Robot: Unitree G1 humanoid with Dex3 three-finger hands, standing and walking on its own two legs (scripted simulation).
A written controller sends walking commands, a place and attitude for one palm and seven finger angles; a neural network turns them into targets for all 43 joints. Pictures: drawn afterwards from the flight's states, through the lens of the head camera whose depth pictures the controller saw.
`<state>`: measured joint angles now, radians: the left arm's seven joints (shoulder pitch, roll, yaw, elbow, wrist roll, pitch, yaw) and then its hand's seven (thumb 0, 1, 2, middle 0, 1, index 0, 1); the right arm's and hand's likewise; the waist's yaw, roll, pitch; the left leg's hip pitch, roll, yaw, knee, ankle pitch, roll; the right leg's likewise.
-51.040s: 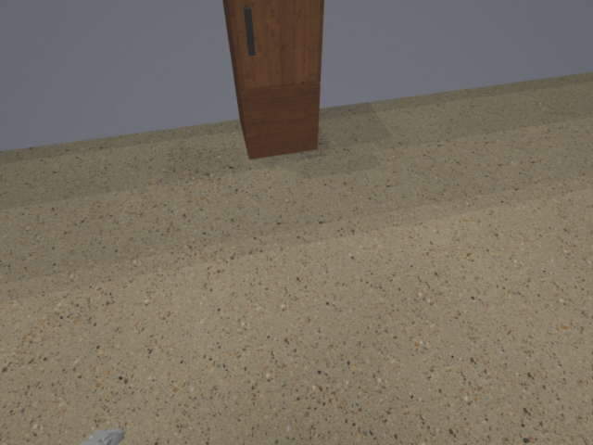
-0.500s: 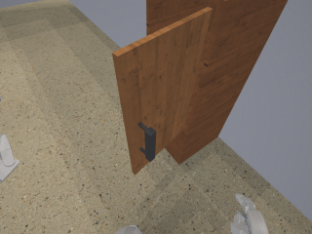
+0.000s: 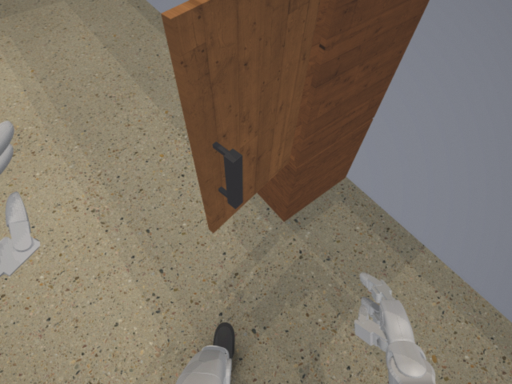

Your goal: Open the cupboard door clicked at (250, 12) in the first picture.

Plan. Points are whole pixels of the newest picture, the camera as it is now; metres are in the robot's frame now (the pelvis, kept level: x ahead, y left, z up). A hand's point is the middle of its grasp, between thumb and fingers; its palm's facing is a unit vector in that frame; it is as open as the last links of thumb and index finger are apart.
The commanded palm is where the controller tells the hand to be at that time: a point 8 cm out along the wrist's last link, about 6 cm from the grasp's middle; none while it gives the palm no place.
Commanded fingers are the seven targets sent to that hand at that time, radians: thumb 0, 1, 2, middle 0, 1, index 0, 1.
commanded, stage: stop stepping back and stand still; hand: left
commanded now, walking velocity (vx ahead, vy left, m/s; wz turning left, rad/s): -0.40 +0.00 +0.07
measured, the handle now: (227, 176) +0.50 +0.12 -0.08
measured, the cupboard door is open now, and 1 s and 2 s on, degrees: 100 100 100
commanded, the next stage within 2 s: let the arm hang, fingers relaxed in 0.94 s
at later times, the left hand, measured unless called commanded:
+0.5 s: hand out of the picture +0.14 +0.27 +0.18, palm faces +0.44 -0.80 -0.42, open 7.4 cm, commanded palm +0.07 +0.31 +0.19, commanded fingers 0.00 0.90 0.90 -0.20 -0.30 -0.20 -0.30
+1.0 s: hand out of the picture +0.12 +0.27 +0.18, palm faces +0.43 -0.77 -0.47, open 7.4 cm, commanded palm +0.06 +0.31 +0.19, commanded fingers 0.00 0.90 0.90 -0.20 -0.30 -0.20 -0.30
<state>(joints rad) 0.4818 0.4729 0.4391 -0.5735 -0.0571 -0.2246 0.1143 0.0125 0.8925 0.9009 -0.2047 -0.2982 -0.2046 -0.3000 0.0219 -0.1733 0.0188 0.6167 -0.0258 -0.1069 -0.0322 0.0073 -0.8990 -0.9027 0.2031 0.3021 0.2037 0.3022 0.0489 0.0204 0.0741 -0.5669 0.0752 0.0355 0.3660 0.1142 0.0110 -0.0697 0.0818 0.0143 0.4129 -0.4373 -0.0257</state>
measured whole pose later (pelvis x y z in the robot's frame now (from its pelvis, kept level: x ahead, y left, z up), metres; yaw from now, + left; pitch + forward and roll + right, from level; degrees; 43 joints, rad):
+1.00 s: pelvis -0.08 +0.01 +0.01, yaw +1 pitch -1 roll -1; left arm 0.55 0.39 0.40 -0.49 -0.03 -0.20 0.15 0.01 0.89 0.90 -0.21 -0.30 -0.21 -0.30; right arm 0.20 -0.19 0.02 0.62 0.00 -0.15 -0.07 0.01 -0.90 -0.90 0.20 0.30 0.20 0.30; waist 0.00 0.01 0.02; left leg -0.32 0.05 0.04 0.51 -0.18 -0.01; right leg -0.16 0.02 -0.06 0.50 -0.33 -0.03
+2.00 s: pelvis -0.08 +0.01 +0.02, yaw +4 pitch -2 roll +0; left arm 0.28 0.12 0.01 1.12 0.01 0.00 0.03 0.00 0.91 0.90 -0.20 -0.30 -0.20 -0.30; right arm 0.28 -0.13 0.00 1.14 -0.03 0.02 -0.03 0.01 -0.91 -0.90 0.20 0.30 0.20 0.30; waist -0.01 0.02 0.04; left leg -0.28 0.02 0.00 0.45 -0.13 -0.01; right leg -0.12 0.00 -0.10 0.46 -0.31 -0.03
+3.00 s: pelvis -0.05 +0.00 +0.02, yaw +4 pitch -2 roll +0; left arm 0.27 0.14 0.02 1.13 0.01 0.00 0.04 0.00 0.91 0.90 -0.20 -0.30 -0.20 -0.30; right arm 0.23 -0.16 0.00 1.15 -0.02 0.01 -0.04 0.00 -0.92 -0.90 0.20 0.30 0.20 0.30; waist 0.00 0.01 0.07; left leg -0.22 0.03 0.00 0.42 -0.17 -0.03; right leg -0.03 0.02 -0.10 0.38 -0.32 -0.05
